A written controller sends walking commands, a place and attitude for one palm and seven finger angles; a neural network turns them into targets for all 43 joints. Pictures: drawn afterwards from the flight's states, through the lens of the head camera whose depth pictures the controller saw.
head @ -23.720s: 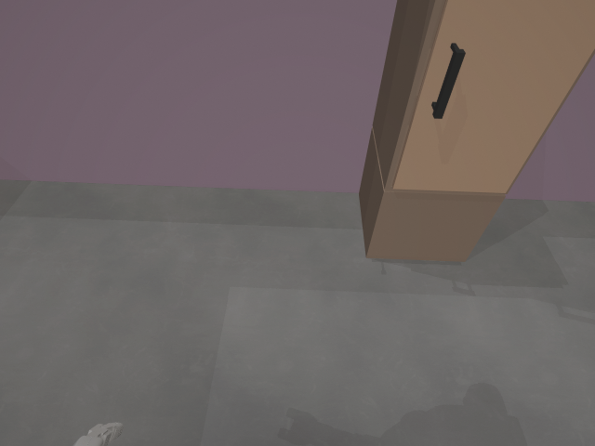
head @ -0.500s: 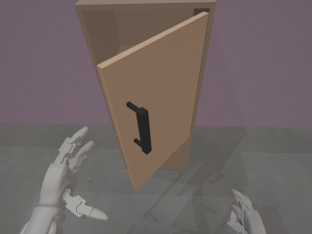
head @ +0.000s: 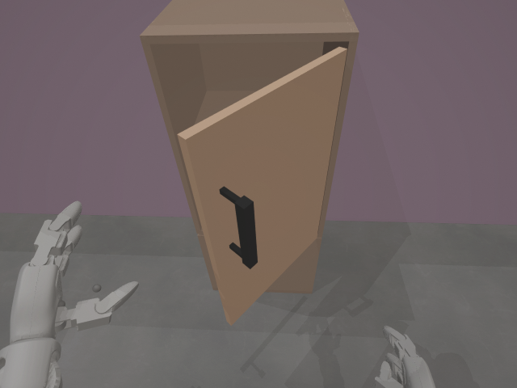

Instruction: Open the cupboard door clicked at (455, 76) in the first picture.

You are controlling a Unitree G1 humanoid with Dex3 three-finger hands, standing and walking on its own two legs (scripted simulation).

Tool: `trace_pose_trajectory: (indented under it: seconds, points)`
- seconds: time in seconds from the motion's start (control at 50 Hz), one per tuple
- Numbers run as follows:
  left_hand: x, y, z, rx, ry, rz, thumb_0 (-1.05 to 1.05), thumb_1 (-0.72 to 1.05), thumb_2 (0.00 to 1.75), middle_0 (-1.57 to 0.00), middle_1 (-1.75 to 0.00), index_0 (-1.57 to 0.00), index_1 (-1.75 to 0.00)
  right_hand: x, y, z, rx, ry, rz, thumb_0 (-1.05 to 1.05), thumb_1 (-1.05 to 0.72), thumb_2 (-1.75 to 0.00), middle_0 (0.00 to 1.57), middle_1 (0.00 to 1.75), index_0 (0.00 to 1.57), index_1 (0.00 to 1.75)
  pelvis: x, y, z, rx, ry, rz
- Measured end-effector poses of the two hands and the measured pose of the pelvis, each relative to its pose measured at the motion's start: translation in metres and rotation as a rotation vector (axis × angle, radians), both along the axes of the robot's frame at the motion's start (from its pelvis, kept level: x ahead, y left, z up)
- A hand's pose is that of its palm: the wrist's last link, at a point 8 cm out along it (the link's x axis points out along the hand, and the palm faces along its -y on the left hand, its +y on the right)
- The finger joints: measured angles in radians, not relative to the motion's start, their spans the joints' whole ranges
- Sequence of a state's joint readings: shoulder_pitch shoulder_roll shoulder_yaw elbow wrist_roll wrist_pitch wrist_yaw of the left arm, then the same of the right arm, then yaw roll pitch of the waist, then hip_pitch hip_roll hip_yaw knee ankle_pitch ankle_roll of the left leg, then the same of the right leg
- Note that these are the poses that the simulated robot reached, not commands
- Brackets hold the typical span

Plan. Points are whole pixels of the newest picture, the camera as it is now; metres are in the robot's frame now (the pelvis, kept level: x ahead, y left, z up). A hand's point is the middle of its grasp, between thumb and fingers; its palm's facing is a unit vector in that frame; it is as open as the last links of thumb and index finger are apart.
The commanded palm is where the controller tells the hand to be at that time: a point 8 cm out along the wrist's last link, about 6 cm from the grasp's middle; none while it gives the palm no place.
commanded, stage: draw the hand back to the body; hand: left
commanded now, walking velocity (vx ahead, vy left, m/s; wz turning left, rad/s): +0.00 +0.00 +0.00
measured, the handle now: (239, 229) +0.36 +0.08 +0.05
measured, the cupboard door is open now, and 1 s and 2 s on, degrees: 50 50 50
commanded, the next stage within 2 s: step back with the hand held close in 0.64 s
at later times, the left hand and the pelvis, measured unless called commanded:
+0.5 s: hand (66, 270) +0.21 +0.27 +0.15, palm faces +0.46 -0.80 -0.40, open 7.6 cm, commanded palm +0.15 +0.30 +0.17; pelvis +0.01 +0.00 +0.01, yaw -1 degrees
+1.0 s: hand (64, 268) +0.20 +0.26 +0.16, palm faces +0.34 -0.79 -0.51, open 7.4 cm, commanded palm +0.14 +0.31 +0.18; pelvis -0.01 +0.01 +0.01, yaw -2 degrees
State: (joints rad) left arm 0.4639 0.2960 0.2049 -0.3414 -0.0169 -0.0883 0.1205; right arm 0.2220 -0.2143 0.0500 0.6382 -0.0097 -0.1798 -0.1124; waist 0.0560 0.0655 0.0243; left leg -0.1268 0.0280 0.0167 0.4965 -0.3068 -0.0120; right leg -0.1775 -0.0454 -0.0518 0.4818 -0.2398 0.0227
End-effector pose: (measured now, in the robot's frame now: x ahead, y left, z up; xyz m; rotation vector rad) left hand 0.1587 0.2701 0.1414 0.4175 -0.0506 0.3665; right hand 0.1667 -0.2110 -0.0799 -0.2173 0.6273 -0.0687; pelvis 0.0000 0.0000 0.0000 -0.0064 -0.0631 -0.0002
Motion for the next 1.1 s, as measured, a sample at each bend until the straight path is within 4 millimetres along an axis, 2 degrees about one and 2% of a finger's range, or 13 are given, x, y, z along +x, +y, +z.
trace_pose_trajectory:
  seconds: [0.1,0.3,0.44,0.62,0.78,0.86,0.9,1.0,1.1]
  points:
    - [0.001,0.011,0.014,0.036,-0.038,0.028,0.00,0.32,0.65,-0.18,-0.30,-0.18,-0.31,0.003,-0.002,0.002,0.000,0.009,-0.007,0.01,-0.90,-0.90,0.20,0.30,0.21,0.30,0.003,0.000,0.003,0.000,-0.011,-0.007]
    - [0.001,0.033,0.028,0.073,-0.072,0.097,0.00,0.66,0.80,-0.20,-0.30,-0.20,-0.31,0.012,-0.008,0.006,-0.013,0.017,-0.013,0.01,-0.90,-0.90,0.20,0.30,0.21,0.30,0.008,0.000,0.006,-0.003,-0.019,-0.014]
    - [0.003,0.032,0.027,0.053,-0.074,0.102,0.01,0.82,0.87,-0.20,-0.30,-0.20,-0.31,0.017,-0.010,0.007,-0.014,0.019,-0.010,0.01,-0.90,-0.90,0.20,0.30,0.21,0.30,0.009,0.000,0.007,-0.003,-0.020,-0.013]
    - [0.004,0.030,0.018,0.035,-0.040,0.090,0.01,0.88,0.89,-0.21,-0.31,-0.21,-0.31,0.014,-0.010,0.008,-0.019,0.032,-0.016,0.01,-0.90,-0.90,0.20,0.30,0.21,0.30,0.009,-0.001,0.008,-0.004,-0.021,-0.016]
    - [0.003,0.031,0.027,0.048,-0.069,0.092,0.01,0.89,0.90,-0.21,-0.31,-0.21,-0.31,0.011,-0.007,0.008,-0.014,0.033,-0.013,0.01,-0.90,-0.90,0.20,0.30,0.21,0.30,0.008,0.000,0.008,-0.005,-0.026,-0.015]
    - [0.005,0.033,0.046,0.117,-0.134,0.064,0.01,0.89,0.90,-0.21,-0.31,-0.21,-0.31,0.011,-0.006,0.009,-0.010,0.039,-0.014,0.01,-0.90,-0.90,0.20,0.30,0.21,0.30,0.002,0.001,0.007,-0.011,0.006,-0.013]
    - [0.007,0.032,0.048,0.144,-0.129,0.035,0.01,0.89,0.90,-0.21,-0.30,-0.21,-0.31,0.009,-0.007,0.009,-0.010,0.046,-0.028,0.01,-0.90,-0.90,0.20,0.30,0.21,0.30,-0.002,0.003,0.007,-0.012,0.028,-0.018]
    - [0.006,0.028,0.037,0.163,-0.043,-0.040,0.01,0.89,0.90,-0.21,-0.30,-0.20,-0.31,-0.003,-0.013,0.008,-0.021,0.072,-0.081,0.01,-0.90,-0.90,0.20,0.30,0.21,0.30,-0.012,0.011,0.006,-0.005,0.063,-0.031]
    - [-0.007,0.033,0.030,0.182,0.007,-0.068,0.01,0.89,0.90,-0.21,-0.31,-0.21,-0.31,-0.022,-0.017,0.007,-0.039,0.103,-0.127,0.01,-0.90,-0.90,0.20,0.30,0.21,0.30,-0.025,0.016,0.003,0.002,0.070,-0.035]
